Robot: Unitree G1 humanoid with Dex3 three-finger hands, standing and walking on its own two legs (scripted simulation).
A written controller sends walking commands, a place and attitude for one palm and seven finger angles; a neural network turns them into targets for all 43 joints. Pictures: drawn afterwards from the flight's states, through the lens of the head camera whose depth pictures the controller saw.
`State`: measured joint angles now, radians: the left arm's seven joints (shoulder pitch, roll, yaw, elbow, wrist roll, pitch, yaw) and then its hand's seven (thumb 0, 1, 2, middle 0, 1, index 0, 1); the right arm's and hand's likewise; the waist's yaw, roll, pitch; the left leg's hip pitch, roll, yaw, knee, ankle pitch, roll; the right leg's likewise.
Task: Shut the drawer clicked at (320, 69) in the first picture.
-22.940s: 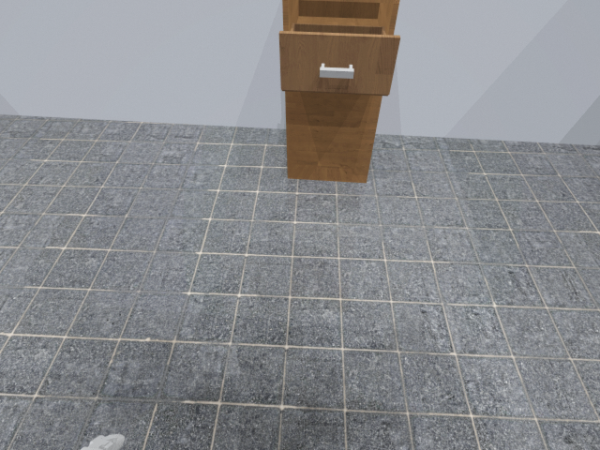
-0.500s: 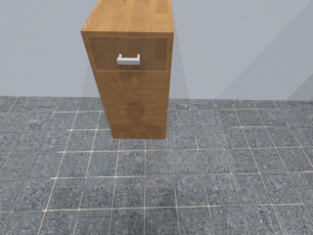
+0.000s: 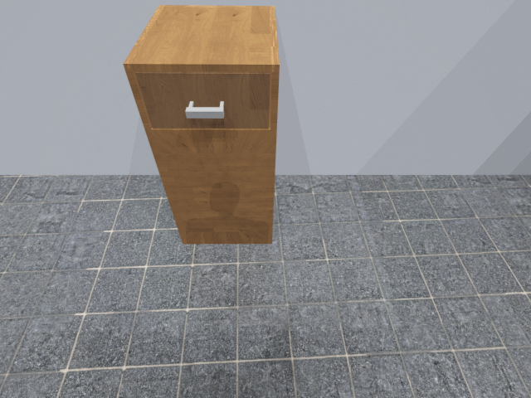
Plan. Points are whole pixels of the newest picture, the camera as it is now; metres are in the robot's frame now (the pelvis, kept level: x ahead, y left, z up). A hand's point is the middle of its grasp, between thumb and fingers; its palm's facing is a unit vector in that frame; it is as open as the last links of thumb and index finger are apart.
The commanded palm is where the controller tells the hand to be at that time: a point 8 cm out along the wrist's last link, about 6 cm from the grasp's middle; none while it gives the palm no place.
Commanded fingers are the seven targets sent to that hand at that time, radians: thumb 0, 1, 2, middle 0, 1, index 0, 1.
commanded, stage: look to check the result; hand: left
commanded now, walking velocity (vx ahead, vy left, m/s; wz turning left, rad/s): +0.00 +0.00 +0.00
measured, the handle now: (205, 108) +0.84 +0.21 -0.04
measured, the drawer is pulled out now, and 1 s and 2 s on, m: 0.00 0.00 0.00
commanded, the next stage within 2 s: stand and wait in 0.58 s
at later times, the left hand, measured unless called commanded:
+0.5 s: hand out of the picture +0.00 +0.14 -0.17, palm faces +0.04 -0.98 -0.18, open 7.4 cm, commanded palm none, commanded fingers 0.00 0.90 0.90 -0.20 -0.30 -0.20 -0.30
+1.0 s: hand out of the picture +0.00 +0.13 -0.17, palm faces +0.05 -0.98 -0.18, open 7.4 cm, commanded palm none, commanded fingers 0.00 0.90 0.90 -0.20 -0.30 -0.20 -0.30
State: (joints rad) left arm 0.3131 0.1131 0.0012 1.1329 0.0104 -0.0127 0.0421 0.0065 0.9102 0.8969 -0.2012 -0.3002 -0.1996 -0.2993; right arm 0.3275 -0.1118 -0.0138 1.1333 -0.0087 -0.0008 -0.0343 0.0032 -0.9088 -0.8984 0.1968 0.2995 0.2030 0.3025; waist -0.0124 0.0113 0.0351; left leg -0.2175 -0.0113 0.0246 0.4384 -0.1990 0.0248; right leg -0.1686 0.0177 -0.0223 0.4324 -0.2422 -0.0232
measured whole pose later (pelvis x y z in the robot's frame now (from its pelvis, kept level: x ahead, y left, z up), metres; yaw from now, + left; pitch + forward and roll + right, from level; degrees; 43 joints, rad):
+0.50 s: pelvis +0.01 -0.01 +0.00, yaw +0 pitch -2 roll +0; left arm 0.30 0.11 0.00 1.14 0.01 -0.02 0.05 0.00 0.90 0.90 -0.20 -0.30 -0.20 -0.30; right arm 0.30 -0.11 -0.01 1.15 -0.01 0.00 -0.04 0.00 -0.91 -0.90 0.20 0.30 0.20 0.30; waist -0.01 0.02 0.04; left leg -0.19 0.00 0.01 0.42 -0.21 0.00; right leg -0.13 0.03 -0.03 0.41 -0.25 -0.04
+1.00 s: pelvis +0.02 -0.02 +0.00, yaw +0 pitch -2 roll +0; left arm 0.32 0.10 0.00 1.15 0.00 -0.02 0.05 0.00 0.90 0.90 -0.20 -0.30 -0.20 -0.30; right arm 0.31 -0.11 -0.01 1.16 -0.01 0.00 -0.04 0.00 -0.91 -0.90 0.20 0.30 0.20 0.30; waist -0.01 0.02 0.05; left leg -0.17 0.02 0.01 0.42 -0.22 -0.01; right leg -0.12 0.05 -0.03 0.40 -0.26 -0.06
